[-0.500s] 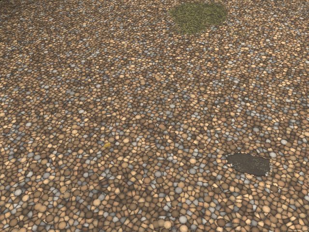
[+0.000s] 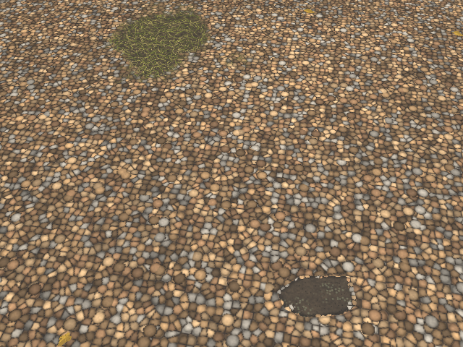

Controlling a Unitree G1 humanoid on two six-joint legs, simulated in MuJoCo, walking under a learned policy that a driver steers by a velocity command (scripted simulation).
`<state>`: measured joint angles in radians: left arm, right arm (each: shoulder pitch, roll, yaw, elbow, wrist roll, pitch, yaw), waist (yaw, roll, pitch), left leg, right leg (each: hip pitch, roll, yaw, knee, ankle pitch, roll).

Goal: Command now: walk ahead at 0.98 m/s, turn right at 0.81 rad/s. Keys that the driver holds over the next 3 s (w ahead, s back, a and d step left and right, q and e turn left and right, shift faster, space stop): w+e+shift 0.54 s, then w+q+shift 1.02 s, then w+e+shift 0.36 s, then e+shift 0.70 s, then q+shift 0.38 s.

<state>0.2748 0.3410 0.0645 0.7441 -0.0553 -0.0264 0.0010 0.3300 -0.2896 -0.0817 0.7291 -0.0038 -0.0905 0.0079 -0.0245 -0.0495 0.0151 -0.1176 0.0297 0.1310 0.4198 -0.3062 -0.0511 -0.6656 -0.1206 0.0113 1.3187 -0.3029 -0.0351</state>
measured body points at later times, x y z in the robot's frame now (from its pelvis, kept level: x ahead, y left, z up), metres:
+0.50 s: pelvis +0.42 -0.09 +0.01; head +0.43 -0.13 +0.45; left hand +0.53 +0.15 -0.10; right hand +0.57 -0.41 -0.04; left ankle +0.67 +0.03 -0.65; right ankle +0.35 -0.11 -0.73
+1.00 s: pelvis +0.85 -0.25 +0.01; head +0.87 -0.26 +0.46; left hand +1.20 -0.21 -0.01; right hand +0.66 -0.43 -0.12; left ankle +0.81 -0.13 -0.73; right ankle +0.96 -0.48 -0.68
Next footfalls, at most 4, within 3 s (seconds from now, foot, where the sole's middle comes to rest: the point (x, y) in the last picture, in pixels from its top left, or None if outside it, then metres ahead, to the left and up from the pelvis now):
0.22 right None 0.39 -0.12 -0.77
0.68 left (285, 238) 0.85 -0.16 -0.77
1.12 right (379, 177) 1.10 -0.53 -0.77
1.56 left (301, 102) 1.53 -0.30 -0.77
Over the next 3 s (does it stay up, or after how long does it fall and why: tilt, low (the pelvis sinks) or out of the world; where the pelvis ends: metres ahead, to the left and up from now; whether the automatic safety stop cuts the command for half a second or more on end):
stays up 2.04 -0.31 0.01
